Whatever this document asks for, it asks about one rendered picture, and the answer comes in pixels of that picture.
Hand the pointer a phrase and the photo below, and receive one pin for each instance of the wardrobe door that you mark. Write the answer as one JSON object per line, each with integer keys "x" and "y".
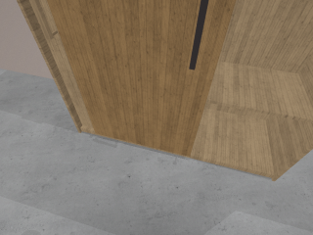
{"x": 60, "y": 56}
{"x": 131, "y": 62}

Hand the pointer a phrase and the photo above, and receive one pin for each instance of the handle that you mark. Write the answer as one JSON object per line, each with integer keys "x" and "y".
{"x": 42, "y": 19}
{"x": 198, "y": 34}

